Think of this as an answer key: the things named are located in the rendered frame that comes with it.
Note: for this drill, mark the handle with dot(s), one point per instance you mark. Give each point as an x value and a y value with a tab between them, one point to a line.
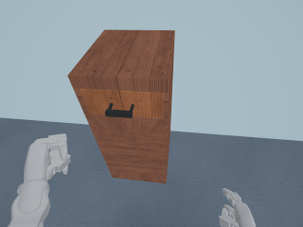
119	113

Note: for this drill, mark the robot left hand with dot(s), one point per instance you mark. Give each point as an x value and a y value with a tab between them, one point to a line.
39	157

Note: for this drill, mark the cabinet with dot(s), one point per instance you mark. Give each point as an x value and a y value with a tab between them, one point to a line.
132	60

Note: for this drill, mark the robot left forearm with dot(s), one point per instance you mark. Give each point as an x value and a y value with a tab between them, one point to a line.
31	206

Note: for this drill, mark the drawer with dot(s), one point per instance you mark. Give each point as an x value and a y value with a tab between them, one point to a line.
146	104

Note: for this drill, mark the robot right hand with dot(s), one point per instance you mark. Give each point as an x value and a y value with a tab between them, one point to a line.
239	216

